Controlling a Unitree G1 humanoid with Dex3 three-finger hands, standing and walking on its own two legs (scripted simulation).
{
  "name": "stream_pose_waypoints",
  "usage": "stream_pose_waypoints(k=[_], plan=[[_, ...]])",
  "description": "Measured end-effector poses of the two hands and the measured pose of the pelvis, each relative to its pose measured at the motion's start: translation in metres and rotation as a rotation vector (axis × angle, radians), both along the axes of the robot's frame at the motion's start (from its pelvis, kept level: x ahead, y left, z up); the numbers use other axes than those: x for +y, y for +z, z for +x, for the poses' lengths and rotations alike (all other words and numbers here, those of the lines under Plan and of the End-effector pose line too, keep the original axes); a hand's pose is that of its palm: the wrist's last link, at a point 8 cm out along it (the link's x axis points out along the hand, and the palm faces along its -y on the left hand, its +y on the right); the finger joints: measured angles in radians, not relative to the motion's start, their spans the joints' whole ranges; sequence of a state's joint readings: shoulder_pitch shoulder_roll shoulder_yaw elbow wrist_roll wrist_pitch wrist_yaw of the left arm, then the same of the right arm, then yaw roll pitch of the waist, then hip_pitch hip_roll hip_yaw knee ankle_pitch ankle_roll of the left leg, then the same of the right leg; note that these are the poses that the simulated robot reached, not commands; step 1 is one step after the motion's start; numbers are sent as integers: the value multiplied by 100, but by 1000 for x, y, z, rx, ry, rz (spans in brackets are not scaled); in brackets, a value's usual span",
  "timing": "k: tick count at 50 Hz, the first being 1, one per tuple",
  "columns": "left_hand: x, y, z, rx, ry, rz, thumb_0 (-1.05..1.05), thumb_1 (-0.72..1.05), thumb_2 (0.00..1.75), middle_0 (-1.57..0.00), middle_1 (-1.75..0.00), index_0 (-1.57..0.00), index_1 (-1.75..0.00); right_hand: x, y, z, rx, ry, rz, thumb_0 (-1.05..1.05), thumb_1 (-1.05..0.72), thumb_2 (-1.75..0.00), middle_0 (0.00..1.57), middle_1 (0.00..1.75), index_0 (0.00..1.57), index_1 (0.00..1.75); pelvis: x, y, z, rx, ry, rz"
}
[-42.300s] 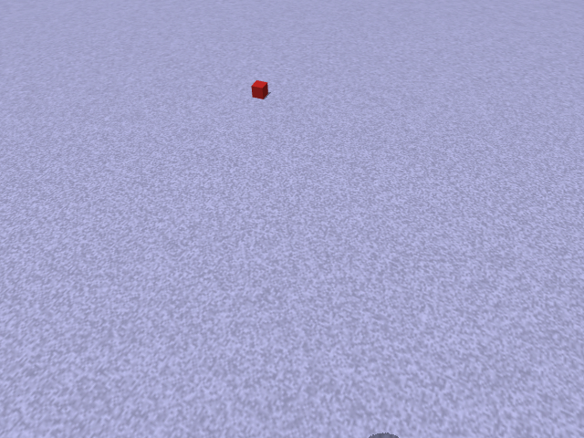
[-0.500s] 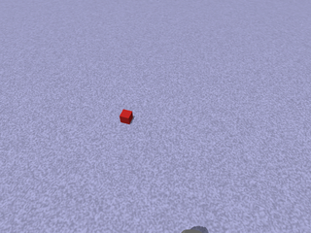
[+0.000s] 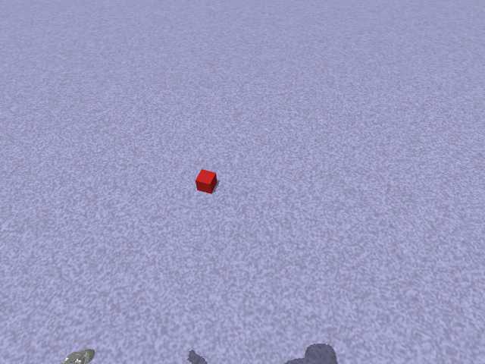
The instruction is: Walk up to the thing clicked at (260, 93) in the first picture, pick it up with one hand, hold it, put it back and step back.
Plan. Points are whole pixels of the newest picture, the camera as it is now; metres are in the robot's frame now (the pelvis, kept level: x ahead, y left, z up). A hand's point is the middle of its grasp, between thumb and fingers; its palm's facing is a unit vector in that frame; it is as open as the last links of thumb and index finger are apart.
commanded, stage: step back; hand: left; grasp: from above
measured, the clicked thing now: (206, 181) +1.03 +0.22 -0.72
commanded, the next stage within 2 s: stand in 0.10 s
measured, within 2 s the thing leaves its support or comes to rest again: neither
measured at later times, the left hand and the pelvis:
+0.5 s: hand out of the picture +0.09 +0.25 -0.14, palm faces -0.02 -0.94 -0.33, open 7.4 cm; pelvis +0.01 +0.00 +0.02, yaw +0 degrees
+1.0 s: hand out of the picture +0.08 +0.24 -0.13, palm faces -0.01 -0.93 -0.35, open 7.4 cm; pelvis +0.00 -0.02 +0.02, yaw +0 degrees
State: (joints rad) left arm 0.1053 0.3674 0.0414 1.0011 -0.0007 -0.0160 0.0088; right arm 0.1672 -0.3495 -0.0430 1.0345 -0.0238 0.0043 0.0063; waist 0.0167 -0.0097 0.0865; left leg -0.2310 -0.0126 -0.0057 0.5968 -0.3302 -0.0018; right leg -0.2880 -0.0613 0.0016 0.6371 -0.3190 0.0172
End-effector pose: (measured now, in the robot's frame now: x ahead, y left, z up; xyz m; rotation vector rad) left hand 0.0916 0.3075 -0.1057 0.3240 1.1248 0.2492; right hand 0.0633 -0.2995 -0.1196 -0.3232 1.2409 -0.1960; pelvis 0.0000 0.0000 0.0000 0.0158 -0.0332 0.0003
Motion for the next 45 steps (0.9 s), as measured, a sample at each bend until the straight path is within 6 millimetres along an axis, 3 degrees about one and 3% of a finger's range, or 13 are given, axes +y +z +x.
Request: stream_pose_waypoints(k=[7,19,34,45], plan=[[10,-1,14,9,-13,-8,0,91,90,-21,-30,-20,-30,12,12,23,-35,-3,-1,1,-90,-90,20,30,20,30,6,6,8,-3,-5,-19],[-8,4,8,59,-31,-53,0,91,90,-21,-30,-20,-30,12,27,50,-106,16,8,0,-90,-90,20,30,20,30,5,18,9,-11,-5,-15],[-17,10,-18,113,-11,-29,0,91,90,-21,-30,-20,-30,-3,18,22,-29,-3,30,1,-90,-90,20,30,20,30,-8,22,5,-7,3,-12],[-24,14,-21,106,-8,-21,0,91,90,-21,-30,-20,-30,-12,14,4,5,-10,32,1,-90,-90,20,30,20,30,-17,22,1,-9,5,-11]])
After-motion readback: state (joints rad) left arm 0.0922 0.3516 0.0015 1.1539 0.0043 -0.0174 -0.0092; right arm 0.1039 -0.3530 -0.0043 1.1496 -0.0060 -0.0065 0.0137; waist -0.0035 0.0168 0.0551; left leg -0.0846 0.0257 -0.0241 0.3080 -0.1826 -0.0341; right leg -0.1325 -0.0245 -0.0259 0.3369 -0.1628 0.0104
